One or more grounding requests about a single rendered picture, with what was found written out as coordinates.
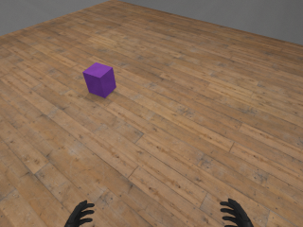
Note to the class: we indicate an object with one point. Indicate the robot right hand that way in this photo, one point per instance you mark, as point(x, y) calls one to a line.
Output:
point(241, 218)

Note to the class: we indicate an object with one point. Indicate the carton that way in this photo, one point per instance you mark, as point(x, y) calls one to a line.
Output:
point(100, 79)

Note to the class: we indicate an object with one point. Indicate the robot left hand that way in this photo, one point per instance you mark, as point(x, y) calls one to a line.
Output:
point(74, 219)

